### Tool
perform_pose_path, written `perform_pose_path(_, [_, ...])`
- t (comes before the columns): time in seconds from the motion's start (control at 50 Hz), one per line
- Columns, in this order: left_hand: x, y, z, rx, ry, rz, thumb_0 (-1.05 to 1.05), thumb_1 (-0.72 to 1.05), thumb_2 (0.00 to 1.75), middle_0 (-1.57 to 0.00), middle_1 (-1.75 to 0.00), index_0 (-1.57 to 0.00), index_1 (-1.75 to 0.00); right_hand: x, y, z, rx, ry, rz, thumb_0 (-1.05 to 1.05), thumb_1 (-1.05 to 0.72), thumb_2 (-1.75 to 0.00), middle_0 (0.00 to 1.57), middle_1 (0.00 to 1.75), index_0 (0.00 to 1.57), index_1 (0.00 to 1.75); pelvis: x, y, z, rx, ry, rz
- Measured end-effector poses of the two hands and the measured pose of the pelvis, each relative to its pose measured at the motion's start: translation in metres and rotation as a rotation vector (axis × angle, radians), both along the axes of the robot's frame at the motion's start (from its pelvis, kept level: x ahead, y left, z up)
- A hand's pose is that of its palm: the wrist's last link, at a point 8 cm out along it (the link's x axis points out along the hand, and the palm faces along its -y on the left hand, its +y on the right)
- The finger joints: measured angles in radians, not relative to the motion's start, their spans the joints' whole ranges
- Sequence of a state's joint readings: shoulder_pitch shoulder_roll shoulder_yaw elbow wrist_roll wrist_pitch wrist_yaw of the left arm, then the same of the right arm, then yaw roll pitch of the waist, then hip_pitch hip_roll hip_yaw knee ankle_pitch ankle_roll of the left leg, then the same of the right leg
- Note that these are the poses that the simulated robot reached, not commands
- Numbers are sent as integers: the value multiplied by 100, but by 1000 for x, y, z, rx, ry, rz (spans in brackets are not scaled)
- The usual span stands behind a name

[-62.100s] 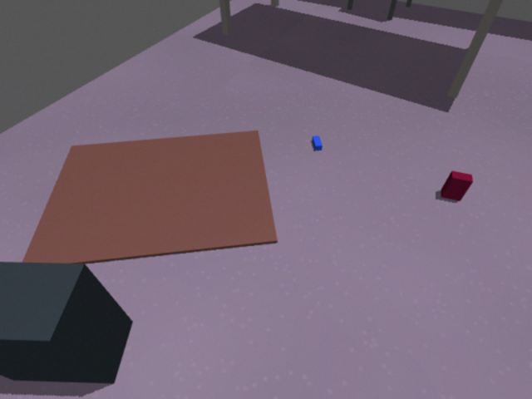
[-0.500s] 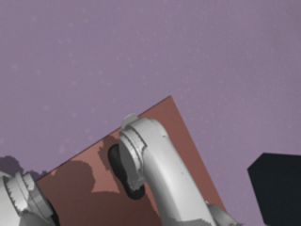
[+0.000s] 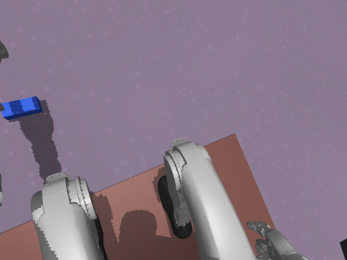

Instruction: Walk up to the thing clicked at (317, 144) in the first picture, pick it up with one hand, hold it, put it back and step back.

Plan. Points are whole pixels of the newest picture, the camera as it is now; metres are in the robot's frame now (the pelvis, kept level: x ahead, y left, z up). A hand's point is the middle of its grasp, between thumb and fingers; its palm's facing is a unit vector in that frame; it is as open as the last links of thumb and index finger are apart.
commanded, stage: withdraw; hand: left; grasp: from above
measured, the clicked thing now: (22, 108) +0.54 +0.28 -0.35
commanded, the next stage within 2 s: home in 0.16 s
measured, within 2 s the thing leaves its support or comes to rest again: neither
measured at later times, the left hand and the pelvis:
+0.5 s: hand out of the picture +0.54 +0.29 -0.17, palm faces -0.34 -0.17 -0.92, open 11.1 cm; pelvis +0.01 +0.00 -0.02, yaw -1 degrees
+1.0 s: hand out of the picture +0.34 +0.26 +0.04, palm faces -0.12 -0.83 -0.55, open 7.4 cm; pelvis +0.02 +0.00 +0.15, yaw +6 degrees
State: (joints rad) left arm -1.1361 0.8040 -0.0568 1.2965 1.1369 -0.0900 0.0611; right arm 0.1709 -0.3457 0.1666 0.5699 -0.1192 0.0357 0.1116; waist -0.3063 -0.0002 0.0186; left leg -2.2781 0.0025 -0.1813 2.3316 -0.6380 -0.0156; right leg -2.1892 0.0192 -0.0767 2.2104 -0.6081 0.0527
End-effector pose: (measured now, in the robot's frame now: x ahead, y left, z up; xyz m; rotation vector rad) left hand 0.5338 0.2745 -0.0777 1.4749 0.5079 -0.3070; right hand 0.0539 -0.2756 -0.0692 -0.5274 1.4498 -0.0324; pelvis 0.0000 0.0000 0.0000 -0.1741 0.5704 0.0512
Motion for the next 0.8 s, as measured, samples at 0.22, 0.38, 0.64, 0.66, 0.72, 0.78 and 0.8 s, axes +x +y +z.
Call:
perform_pose_path(0.22, [4, 2, -43, 33, -36, -21, 0, -25, 80, -32, -75, -31, -75, -28, 2, -17, -42, 62, -33, 0, -90, -90, 20, 30, 20, 30, 1, 0, -25, 1, -6, -11])
perform_pose_path(0.38, [12, 16, -62, 43, -74, 29, 0, -16, 82, -32, -70, -31, -71, -39, 25, -33, 30, 123, -54, 0, -90, -90, 20, 30, 20, 30, 8, 1, -34, -3, 12, -15])
perform_pose_path(0.64, [-36, 33, 29, -203, -136, 266, 0, 42, 91, -25, -48, -24, -49, 16, 17, -4, 83, -8, -86, 0, -90, -90, 20, 30, 20, 30, 18, 2, 16, 12, 68, 12])
perform_pose_path(0.66, [-45, 35, 38, -228, -126, 289, 0, 47, 91, -24, -46, -23, -46, 24, 15, 2, 85, -30, -84, 0, -90, -90, 20, 30, 20, 30, 18, 3, 24, 15, 69, 14])
perform_pose_path(0.72, [-76, 40, 64, -301, -91, 353, 0, 62, 90, -23, -40, -22, -40, 49, 12, 20, 92, -100, -69, 1, -90, -90, 20, 30, 20, 30, 17, 3, 46, 27, 66, 20])
perform_pose_path(0.78, [-109, 40, 87, -390, -66, 409, 0, 73, 90, -22, -36, -22, -36, 75, 12, 41, 99, -177, -45, 1, -90, -90, 20, 30, 20, 30, 16, 4, 70, 37, 53, 29])
perform_pose_path(0.8, [-120, 39, 94, -422, -61, 428, 0, 76, 90, -22, -35, -22, -35, 83, 13, 49, 101, -204, -36, 1, -90, -90, 20, 30, 20, 30, 15, 3, 78, 40, 47, 31])
